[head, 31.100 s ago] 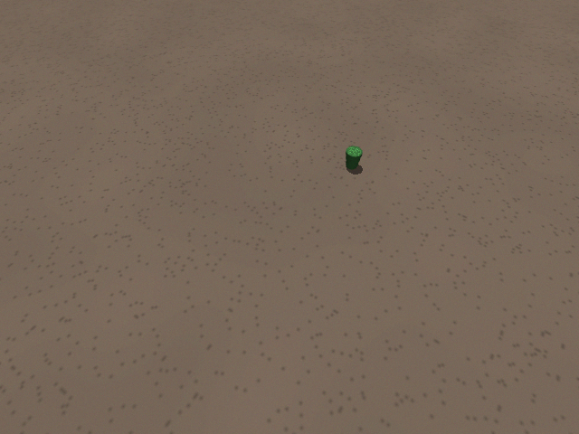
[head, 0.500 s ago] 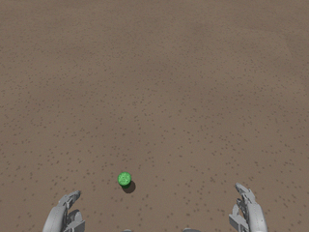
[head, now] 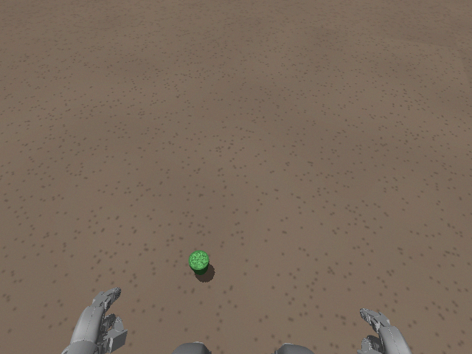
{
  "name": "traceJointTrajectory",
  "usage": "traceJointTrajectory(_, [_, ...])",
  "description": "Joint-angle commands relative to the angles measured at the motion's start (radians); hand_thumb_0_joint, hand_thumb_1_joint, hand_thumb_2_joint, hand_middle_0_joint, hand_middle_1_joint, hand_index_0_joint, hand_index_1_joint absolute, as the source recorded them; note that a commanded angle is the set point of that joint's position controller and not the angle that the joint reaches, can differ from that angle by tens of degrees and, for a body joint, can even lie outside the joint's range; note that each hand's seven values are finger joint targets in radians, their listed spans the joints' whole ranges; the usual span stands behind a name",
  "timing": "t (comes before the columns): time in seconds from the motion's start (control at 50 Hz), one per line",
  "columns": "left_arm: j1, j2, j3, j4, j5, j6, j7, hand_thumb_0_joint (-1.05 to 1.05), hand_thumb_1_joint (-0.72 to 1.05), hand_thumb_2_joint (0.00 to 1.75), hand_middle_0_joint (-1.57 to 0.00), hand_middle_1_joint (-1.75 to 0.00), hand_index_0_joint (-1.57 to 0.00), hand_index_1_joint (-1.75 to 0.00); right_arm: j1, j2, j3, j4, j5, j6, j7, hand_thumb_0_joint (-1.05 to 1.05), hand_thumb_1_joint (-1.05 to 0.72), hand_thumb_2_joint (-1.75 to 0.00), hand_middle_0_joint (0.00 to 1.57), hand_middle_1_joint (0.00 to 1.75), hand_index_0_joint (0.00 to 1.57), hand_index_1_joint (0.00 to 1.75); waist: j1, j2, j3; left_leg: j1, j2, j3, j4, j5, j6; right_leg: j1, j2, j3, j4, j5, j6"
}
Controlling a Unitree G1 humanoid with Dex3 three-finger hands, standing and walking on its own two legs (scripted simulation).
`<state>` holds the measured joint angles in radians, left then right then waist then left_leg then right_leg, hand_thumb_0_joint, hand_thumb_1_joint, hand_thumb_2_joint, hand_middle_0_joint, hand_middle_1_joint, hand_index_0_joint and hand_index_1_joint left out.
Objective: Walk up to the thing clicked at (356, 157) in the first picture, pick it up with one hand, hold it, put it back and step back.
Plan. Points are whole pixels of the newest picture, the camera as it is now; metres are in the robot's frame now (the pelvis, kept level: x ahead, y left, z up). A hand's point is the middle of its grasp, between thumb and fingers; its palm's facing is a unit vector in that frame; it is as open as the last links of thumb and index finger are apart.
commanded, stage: stand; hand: left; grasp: from above
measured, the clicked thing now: (199, 264) +0.51 +0.16 -0.69
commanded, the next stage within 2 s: none
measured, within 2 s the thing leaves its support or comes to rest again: neither
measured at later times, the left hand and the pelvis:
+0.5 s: hand out of the picture +0.04 +0.24 -0.12, palm faces +0.06 -0.95 -0.31, open 7.4 cm; pelvis +0.00 +0.01 +0.04, yaw +0 degrees
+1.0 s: hand out of the picture +0.05 +0.24 -0.11, palm faces +0.05 -0.94 -0.33, open 7.4 cm; pelvis +0.00 +0.00 +0.05, yaw +1 degrees
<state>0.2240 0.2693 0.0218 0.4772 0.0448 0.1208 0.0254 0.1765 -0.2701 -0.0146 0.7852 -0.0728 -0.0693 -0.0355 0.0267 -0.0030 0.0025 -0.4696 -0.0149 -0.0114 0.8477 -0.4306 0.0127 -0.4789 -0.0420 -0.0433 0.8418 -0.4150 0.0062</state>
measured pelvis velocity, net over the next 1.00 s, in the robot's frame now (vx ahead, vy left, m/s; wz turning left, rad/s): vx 0.00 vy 0.00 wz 0.01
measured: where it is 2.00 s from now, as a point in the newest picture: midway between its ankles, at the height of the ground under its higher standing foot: outside the picture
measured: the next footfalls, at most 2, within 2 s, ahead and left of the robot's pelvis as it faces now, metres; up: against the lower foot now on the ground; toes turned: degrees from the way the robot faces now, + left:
none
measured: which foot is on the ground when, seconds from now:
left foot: down 0.00-1.00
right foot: down 0.00-1.00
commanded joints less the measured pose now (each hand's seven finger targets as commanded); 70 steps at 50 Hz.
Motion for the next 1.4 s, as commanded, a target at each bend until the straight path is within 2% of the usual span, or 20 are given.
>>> traceJointTrajectory(0.0, [-0.042, 0.158, 0.070, 0.081, 0.008, -0.099, 0.017, 0.00, 0.90, 0.90, -0.20, -0.30, -0.20, -0.30, -0.038, -0.146, -0.072, -0.043, 0.016, -0.012, 0.018, 0.00, -0.90, -0.90, 0.20, 0.30, 0.20, 0.30, 0.001, -0.056, -0.114, 0.128, 0.035, -0.068, -0.194, 0.221, 0.046, 0.149, -0.079, 0.131, -0.261, 0.150, -0.051])
traceJointTrajectory(0.08, [-0.074, 0.159, 0.072, 0.207, 0.004, -0.123, 0.016, 0.00, 0.90, 0.90, -0.20, -0.30, -0.20, -0.30, -0.024, -0.157, -0.072, 0.023, 0.013, 0.005, 0.016, 0.00, -0.90, -0.90, 0.20, 0.30, 0.20, 0.30, -0.007, 0.007, -0.060, 0.170, 0.060, -0.100, -0.302, 0.233, 0.046, 0.179, -0.064, 0.105, -0.301, 0.167, -0.036])
traceJointTrajectory(0.14, [-0.057, 0.143, 0.068, 0.296, -0.005, -0.126, 0.015, 0.00, 0.90, 0.90, -0.20, -0.30, -0.20, -0.30, -0.032, -0.171, -0.071, 0.063, 0.015, 0.008, 0.009, 0.00, -0.90, -0.90, 0.20, 0.30, 0.20, 0.30, 0.007, 0.064, -0.050, 0.194, 0.093, -0.143, -0.396, 0.278, 0.046, 0.255, -0.045, 0.071, -0.314, 0.221, -0.024])
traceJointTrajectory(0.16, [-0.049, 0.147, 0.066, 0.329, -0.004, -0.127, 0.015, 0.00, 0.90, 0.90, -0.20, -0.30, -0.20, -0.30, -0.045, -0.167, -0.069, 0.076, 0.020, 0.013, 0.009, 0.00, -0.90, -0.90, 0.20, 0.30, 0.20, 0.30, 0.011, 0.039, -0.034, 0.182, 0.089, -0.136, -0.404, 0.276, 0.041, 0.281, -0.052, 0.074, -0.353, 0.233, -0.026])
traceJointTrajectory(0.2, [-0.063, 0.167, 0.069, 0.371, -0.006, -0.134, 0.016, 0.00, 0.90, 0.90, -0.20, -0.30, -0.20, -0.30, -0.024, -0.172, -0.070, 0.106, 0.026, 0.019, 0.004, 0.00, -0.90, -0.90, 0.20, 0.30, 0.20, 0.30, -0.006, -0.004, -0.045, 0.244, 0.080, -0.110, -0.407, 0.342, 0.033, 0.306, -0.067, 0.087, -0.386, 0.291, -0.029])
traceJointTrajectory(0.26, [-0.058, 0.162, 0.062, 0.434, -0.012, -0.133, 0.017, 0.00, 0.90, 0.90, -0.20, -0.30, -0.20, -0.30, -0.027, -0.187, -0.071, 0.148, 0.031, 0.026, -0.002, 0.00, -0.90, -0.90, 0.20, 0.30, 0.20, 0.30, -0.004, 0.031, -0.030, 0.287, 0.092, -0.118, -0.452, 0.358, 0.030, 0.329, -0.067, 0.077, -0.422, 0.294, -0.025])
traceJointTrajectory(0.32, [-0.063, 0.175, 0.059, 0.487, -0.011, -0.133, 0.018, 0.00, 0.90, 0.90, -0.20, -0.30, -0.20, -0.30, -0.028, -0.189, -0.069, 0.182, 0.035, 0.035, -0.003, 0.00, -0.90, -0.90, 0.20, 0.30, 0.20, 0.30, -0.008, 0.012, 0.007, 0.284, 0.094, -0.121, -0.500, 0.283, 0.026, 0.344, -0.067, 0.077, -0.470, 0.244, -0.019])
traceJointTrajectory(0.38, [-0.065, 0.181, 0.057, 0.527, -0.013, -0.133, 0.019, 0.00, 0.90, 0.90, -0.20, -0.30, -0.20, -0.30, -0.025, -0.193, -0.066, 0.209, 0.040, 0.034, -0.004, 0.00, -0.90, -0.90, 0.20, 0.30, 0.20, 0.30, -0.009, 0.017, 0.000, 0.331, 0.100, -0.117, -0.517, 0.366, 0.023, 0.362, -0.075, 0.076, -0.484, 0.300, -0.018])
traceJointTrajectory(0.44, [-0.075, 0.181, 0.053, 0.557, -0.014, -0.135, 0.019, 0.00, 0.90, 0.90, -0.20, -0.30, -0.20, -0.30, -0.024, -0.187, -0.060, 0.233, 0.040, 0.038, -0.004, 0.00, -0.90, -0.90, 0.20, 0.30, 0.20, 0.30, -0.010, 0.010, 0.015, 0.325, 0.102, -0.115, -0.535, 0.360, 0.019, 0.380, -0.077, 0.077, -0.509, 0.294, -0.014])
traceJointTrajectory(0.48, [-0.072, 0.182, 0.052, 0.572, -0.013, -0.135, 0.020, 0.00, 0.90, 0.90, -0.20, -0.30, -0.20, -0.30, -0.039, -0.195, -0.061, 0.239, 0.042, 0.037, -0.005, 0.00, -0.90, -0.90, 0.20, 0.30, 0.20, 0.30, -0.005, 0.012, 0.008, 0.348, 0.107, -0.117, -0.539, 0.394, 0.020, 0.383, -0.079, 0.074, -0.517, 0.314, -0.012])
traceJointTrajectory(0.54, [-0.077, 0.182, 0.050, 0.597, -0.013, -0.133, 0.018, 0.00, 0.90, 0.90, -0.20, -0.30, -0.20, -0.30, -0.047, -0.187, -0.056, 0.253, 0.040, 0.045, -0.001, 0.00, -0.90, -0.90, 0.20, 0.30, 0.20, 0.30, -0.004, -0.004, 0.056, 0.313, 0.101, -0.117, -0.568, 0.284, 0.015, 0.371, -0.074, 0.071, -0.545, 0.243, -0.006])
traceJointTrajectory(0.66, [-0.098, 0.199, 0.051, 0.609, -0.014, -0.135, 0.013, 0.00, 0.90, 0.90, -0.20, -0.30, -0.20, -0.30, -0.050, -0.207, -0.057, 0.266, 0.042, 0.049, 0.003, 0.00, -0.90, -0.90, 0.20, 0.30, 0.20, 0.30, -0.011, 0.026, 0.051, 0.279, 0.101, -0.122, -0.592, 0.206, 0.016, 0.389, -0.074, 0.074, -0.564, 0.204, -0.008])
traceJointTrajectory(0.7, [-0.098, 0.200, 0.051, 0.617, -0.014, -0.136, 0.013, 0.00, 0.90, 0.90, -0.20, -0.30, -0.20, -0.30, -0.064, -0.198, -0.053, 0.268, 0.043, 0.047, 0.004, 0.00, -0.90, -0.90, 0.20, 0.30, 0.20, 0.30, -0.005, 0.006, 0.041, 0.304, 0.106, -0.123, -0.589, 0.256, 0.015, 0.383, -0.080, 0.073, -0.563, 0.223, -0.010])
traceJointTrajectory(0.8, [-0.100, 0.206, 0.049, 0.626, -0.015, -0.138, 0.009, 0.00, 0.90, 0.90, -0.20, -0.30, -0.20, -0.30, -0.066, -0.209, -0.049, 0.276, 0.046, 0.045, 0.006, 0.00, -0.90, -0.90, 0.20, 0.30, 0.20, 0.30, -0.006, 0.006, 0.046, 0.312, 0.106, -0.120, -0.587, 0.256, 0.014, 0.374, -0.081, 0.079, -0.573, 0.218, -0.011])
traceJointTrajectory(0.9, [-0.117, 0.216, 0.048, 0.629, -0.021, -0.143, 0.008, 0.00, 0.90, 0.90, -0.20, -0.30, -0.20, -0.30, -0.062, -0.213, -0.043, 0.287, 0.046, 0.041, 0.006, 0.00, -0.90, -0.90, 0.20, 0.30, 0.20, 0.30, -0.009, 0.003, 0.009, 0.337, 0.116, -0.113, -0.578, 0.352, 0.014, 0.408, -0.091, 0.085, -0.569, 0.287, -0.015])
traceJointTrajectory(1.08, [-0.124, 0.218, 0.043, 0.643, -0.024, -0.142, 0.004, 0.00, 0.90, 0.90, -0.20, -0.30, -0.20, -0.30, -0.071, -0.221, -0.035, 0.295, 0.052, 0.043, 0.008, 0.00, -0.90, -0.90, 0.20, 0.30, 0.20, 0.30, -0.014, -0.009, 0.031, 0.333, 0.117, -0.108, -0.581, 0.336, 0.010, 0.392, -0.088, 0.082, -0.586, 0.263, -0.012])
traceJointTrajectory(1.16, [-0.147, 0.230, 0.048, 0.634, -0.026, -0.145, 0.004, 0.00, 0.90, 0.90, -0.20, -0.30, -0.20, -0.30, -0.071, -0.233, -0.035, 0.298, 0.049, 0.040, 0.006, 0.00, -0.90, -0.90, 0.20, 0.30, 0.20, 0.30, -0.018, 0.015, -0.009, 0.353, 0.124, -0.102, -0.573, 0.400, 0.011, 0.424, -0.096, 0.091, -0.574, 0.347, -0.018])
traceJointTrajectory(1.2, [-0.142, 0.225, 0.047, 0.640, -0.027, -0.145, 0.004, 0.00, 0.90, 0.90, -0.20, -0.30, -0.20, -0.30, -0.081, -0.230, -0.034, 0.299, 0.050, 0.041, 0.006, 0.00, -0.90, -0.90, 0.20, 0.30, 0.20, 0.30, -0.016, 0.001, -0.005, 0.354, 0.123, -0.102, -0.575, 0.386, 0.009, 0.417, -0.090, 0.084, -0.578, 0.322, -0.016])
traceJointTrajectory(1.3, [-0.150, 0.230, 0.049, 0.632, -0.028, -0.148, 0.003, 0.00, 0.90, 0.90, -0.20, -0.30, -0.20, -0.30, -0.084, -0.237, -0.033, 0.298, 0.051, 0.038, 0.005, 0.00, -0.90, -0.90, 0.20, 0.30, 0.20, 0.30, -0.018, 0.009, -0.034, 0.383, 0.132, -0.094, -0.560, 0.471, 0.008, 0.437, -0.097, 0.086, -0.565, 0.432, -0.018])
traceJointTrajectory(1.38, [-0.150, 0.225, 0.047, 0.634, -0.029, -0.146, 0.001, 0.00, 0.90, 0.90, -0.20, -0.30, -0.20, -0.30, -0.095, -0.239, -0.031, 0.297, 0.053, 0.040, 0.005, 0.00, -0.90, -0.90, 0.20, 0.30, 0.20, 0.30, -0.016, 0.000, -0.021, 0.375, 0.132, -0.095, -0.570, 0.432, 0.006, 0.425, -0.092, 0.082, -0.575, 0.387, -0.013])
